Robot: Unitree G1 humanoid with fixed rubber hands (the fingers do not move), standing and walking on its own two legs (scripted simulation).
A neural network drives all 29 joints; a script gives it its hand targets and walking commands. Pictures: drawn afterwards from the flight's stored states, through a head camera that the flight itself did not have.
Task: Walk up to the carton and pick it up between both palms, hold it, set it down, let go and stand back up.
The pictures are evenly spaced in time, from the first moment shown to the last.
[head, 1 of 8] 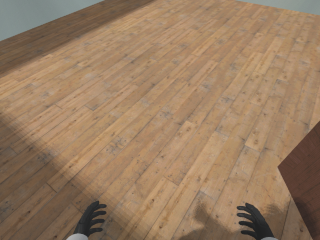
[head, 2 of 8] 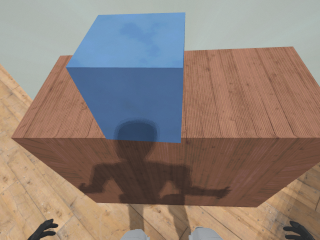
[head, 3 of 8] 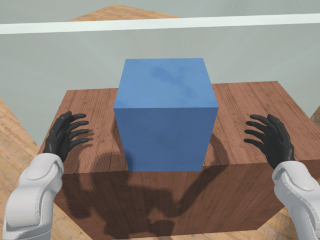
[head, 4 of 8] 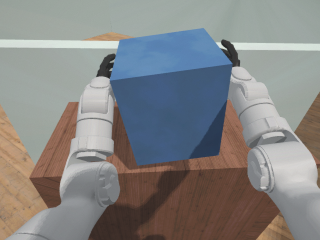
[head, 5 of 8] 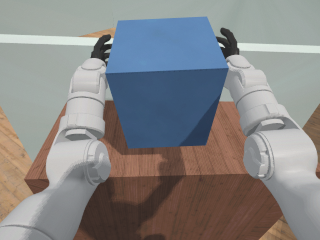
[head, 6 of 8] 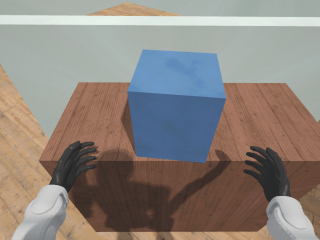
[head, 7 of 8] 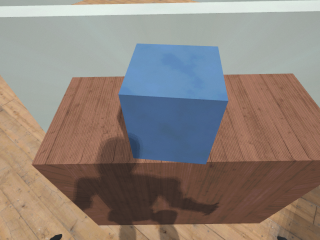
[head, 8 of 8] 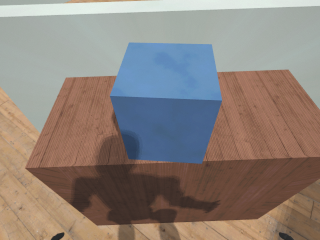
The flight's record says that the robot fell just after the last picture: no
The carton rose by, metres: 0.25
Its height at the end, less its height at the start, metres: +0.00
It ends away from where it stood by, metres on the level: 0.01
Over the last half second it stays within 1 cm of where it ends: yes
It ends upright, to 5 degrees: yes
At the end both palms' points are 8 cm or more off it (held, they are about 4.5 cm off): yes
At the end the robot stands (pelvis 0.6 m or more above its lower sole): yes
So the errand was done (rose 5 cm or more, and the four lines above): yes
